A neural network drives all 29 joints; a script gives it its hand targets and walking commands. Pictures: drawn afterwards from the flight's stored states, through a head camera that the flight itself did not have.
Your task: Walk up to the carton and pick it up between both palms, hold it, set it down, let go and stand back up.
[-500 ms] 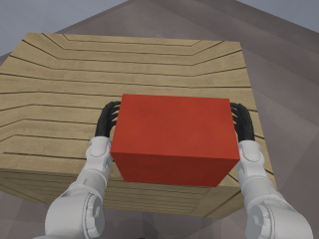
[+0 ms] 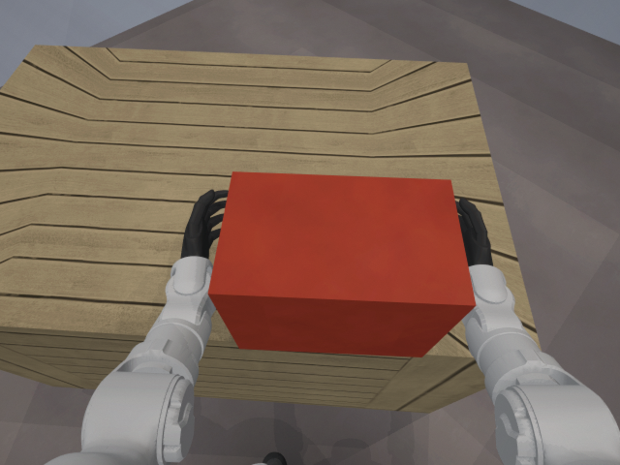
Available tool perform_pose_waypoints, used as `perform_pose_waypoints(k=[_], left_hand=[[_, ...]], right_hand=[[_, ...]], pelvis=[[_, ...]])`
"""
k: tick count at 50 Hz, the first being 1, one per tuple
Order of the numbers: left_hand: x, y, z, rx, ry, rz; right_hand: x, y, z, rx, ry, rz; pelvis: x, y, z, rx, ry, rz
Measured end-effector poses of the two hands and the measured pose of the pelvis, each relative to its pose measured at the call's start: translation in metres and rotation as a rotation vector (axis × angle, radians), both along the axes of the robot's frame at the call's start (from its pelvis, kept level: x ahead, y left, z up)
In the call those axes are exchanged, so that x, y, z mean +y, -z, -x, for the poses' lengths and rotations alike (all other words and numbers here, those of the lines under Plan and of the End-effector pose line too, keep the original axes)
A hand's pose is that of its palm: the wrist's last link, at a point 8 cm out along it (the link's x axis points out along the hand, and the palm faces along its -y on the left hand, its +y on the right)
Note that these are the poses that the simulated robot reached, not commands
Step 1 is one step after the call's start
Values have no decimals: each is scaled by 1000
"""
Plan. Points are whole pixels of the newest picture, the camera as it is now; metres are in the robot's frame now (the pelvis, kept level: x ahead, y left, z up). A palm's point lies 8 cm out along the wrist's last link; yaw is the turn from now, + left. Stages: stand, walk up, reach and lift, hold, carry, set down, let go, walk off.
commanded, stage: set down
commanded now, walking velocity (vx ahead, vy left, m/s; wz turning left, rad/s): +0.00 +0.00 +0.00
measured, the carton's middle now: (335, 272) +0.37 -0.01 -0.02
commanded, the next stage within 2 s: none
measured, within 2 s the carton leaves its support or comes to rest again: neither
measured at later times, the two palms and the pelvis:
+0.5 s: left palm (139, 222) +0.38 +0.22 +0.09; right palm (541, 222) +0.38 -0.25 +0.09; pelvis +0.00 -0.01 +0.01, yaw +1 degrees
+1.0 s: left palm (122, 236) +0.36 +0.24 +0.09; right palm (524, 239) +0.37 -0.23 +0.08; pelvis +0.01 -0.01 +0.01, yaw +2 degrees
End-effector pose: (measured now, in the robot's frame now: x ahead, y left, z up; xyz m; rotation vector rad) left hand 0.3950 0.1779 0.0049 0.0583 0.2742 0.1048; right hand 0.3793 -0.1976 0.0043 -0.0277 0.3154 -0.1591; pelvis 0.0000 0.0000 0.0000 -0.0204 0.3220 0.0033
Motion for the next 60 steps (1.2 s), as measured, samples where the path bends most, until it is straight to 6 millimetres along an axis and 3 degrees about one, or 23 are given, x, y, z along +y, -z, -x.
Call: perform_pose_waypoints(k=[10, 17, 25, 29, 35, 41, 49, 60], left_hand=[[30, -16, -4, -36, -11, -8], [53, -42, 9, -25, -3, -14], [46, -85, 13, -40, 36, 22], [40, -94, 9, -32, 33, 35], [36, -101, 5, -29, 29, 31], [48, -103, 8, -12, 15, 20], [62, -85, 28, 19, -8, 15], [57, -71, 50, 4, 8, 22]], right_hand=[[-15, -5, -13, -66, -6, -18], [-40, -33, -10, -94, -15, -21], [-50, -85, -1, -114, -56, -15], [-46, -92, 1, -76, -52, -30], [-33, -84, 3, -41, -52, -60], [-28, -82, 5, -64, -34, -65], [-31, -72, 12, -59, -27, -59], [-35, -69, 28, -80, -37, -56]], pelvis=[[1, 8, -9, 7, -11, 14], [-3, 1, -6, -42, -19, 13], [-12, -7, 2, -130, -25, -3], [-15, -8, 4, -155, -27, -12], [-15, -9, 4, -173, -25, -13], [-13, -11, 1, -206, -28, -15], [-10, -14, -10, -230, -39, -17], [-12, -16, -22, -253, -44, -20]])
